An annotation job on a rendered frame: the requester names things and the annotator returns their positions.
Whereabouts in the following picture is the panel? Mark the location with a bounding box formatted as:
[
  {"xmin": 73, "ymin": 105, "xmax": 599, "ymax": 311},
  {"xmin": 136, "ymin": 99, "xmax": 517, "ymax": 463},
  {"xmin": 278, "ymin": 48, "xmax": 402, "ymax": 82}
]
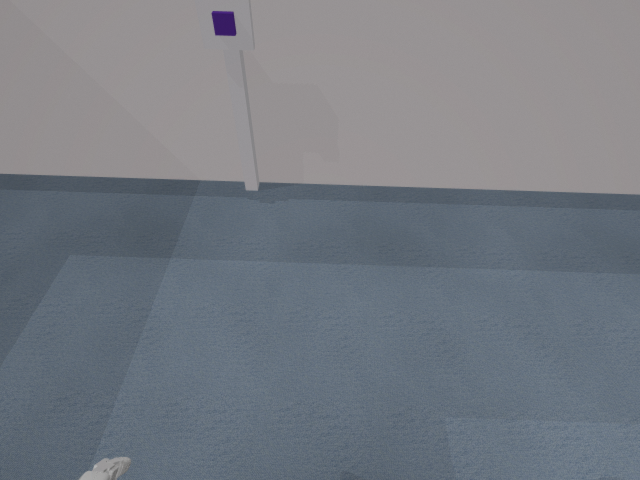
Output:
[{"xmin": 195, "ymin": 0, "xmax": 259, "ymax": 191}]

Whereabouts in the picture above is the button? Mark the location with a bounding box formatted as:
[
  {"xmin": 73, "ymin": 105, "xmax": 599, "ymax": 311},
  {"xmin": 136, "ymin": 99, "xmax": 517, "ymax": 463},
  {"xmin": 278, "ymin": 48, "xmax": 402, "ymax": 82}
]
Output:
[{"xmin": 212, "ymin": 11, "xmax": 236, "ymax": 36}]

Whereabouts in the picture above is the robot left hand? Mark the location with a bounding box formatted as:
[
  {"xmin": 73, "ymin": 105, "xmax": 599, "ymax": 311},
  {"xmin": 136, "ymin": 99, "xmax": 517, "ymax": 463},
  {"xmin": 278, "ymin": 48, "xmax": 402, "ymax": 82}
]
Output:
[{"xmin": 78, "ymin": 457, "xmax": 131, "ymax": 480}]

